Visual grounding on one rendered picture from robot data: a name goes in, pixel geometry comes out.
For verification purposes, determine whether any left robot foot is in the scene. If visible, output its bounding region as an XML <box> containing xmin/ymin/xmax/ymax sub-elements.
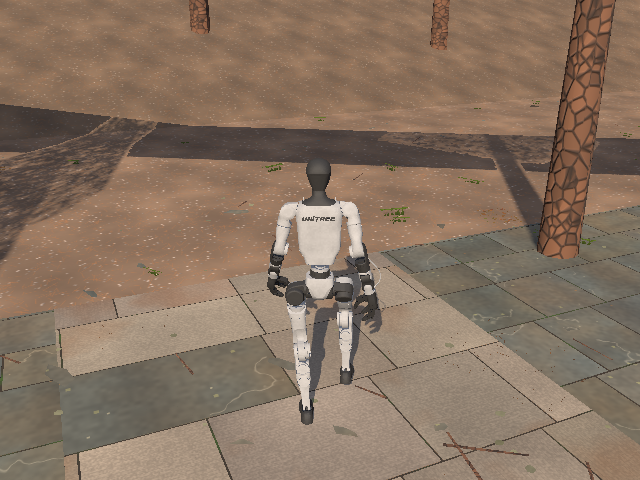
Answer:
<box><xmin>299</xmin><ymin>399</ymin><xmax>314</xmax><ymax>425</ymax></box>

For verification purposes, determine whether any robot right forearm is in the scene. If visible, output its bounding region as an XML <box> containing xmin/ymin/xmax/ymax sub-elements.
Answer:
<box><xmin>355</xmin><ymin>243</ymin><xmax>376</xmax><ymax>295</ymax></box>

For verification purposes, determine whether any left robot hand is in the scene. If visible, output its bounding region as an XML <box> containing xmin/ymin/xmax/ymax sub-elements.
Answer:
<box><xmin>267</xmin><ymin>276</ymin><xmax>290</xmax><ymax>297</ymax></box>

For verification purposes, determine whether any robot left thigh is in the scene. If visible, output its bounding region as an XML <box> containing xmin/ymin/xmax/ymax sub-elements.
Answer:
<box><xmin>285</xmin><ymin>280</ymin><xmax>311</xmax><ymax>361</ymax></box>

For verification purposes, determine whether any robot left forearm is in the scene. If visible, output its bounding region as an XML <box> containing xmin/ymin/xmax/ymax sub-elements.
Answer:
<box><xmin>268</xmin><ymin>240</ymin><xmax>284</xmax><ymax>279</ymax></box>

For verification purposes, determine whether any left robot upper arm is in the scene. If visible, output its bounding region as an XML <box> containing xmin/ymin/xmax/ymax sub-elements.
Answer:
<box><xmin>273</xmin><ymin>201</ymin><xmax>299</xmax><ymax>256</ymax></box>

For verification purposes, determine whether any right robot upper arm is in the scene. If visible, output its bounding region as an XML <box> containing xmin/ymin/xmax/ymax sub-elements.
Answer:
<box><xmin>340</xmin><ymin>201</ymin><xmax>365</xmax><ymax>259</ymax></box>

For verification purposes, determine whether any right robot hand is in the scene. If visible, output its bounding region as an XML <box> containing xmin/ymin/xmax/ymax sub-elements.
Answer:
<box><xmin>354</xmin><ymin>292</ymin><xmax>378</xmax><ymax>321</ymax></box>

